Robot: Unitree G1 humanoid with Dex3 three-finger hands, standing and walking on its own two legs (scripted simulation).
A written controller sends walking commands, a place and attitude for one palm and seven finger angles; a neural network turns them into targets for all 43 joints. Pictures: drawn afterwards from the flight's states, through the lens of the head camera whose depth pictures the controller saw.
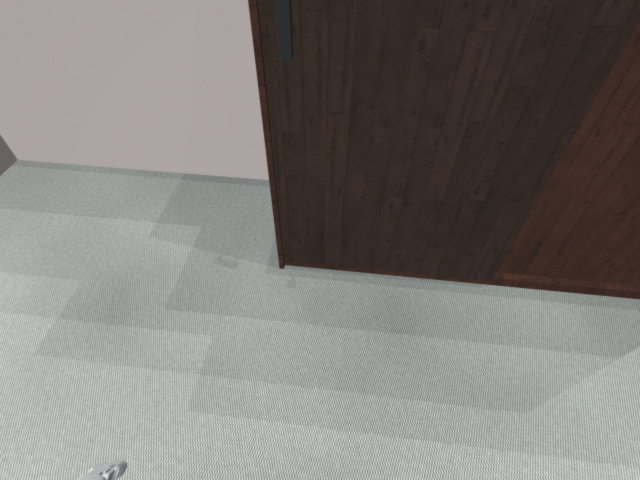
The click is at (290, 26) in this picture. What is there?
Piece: wardrobe's sliding door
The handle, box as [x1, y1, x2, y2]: [275, 0, 293, 59]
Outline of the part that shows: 275,0 279,57 280,59 291,59 293,51 290,0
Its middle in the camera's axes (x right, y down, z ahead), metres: -0.08 -0.51 +0.81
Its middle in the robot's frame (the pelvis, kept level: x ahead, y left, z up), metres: +0.97 +0.13 +0.22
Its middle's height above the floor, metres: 0.99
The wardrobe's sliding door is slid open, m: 0.00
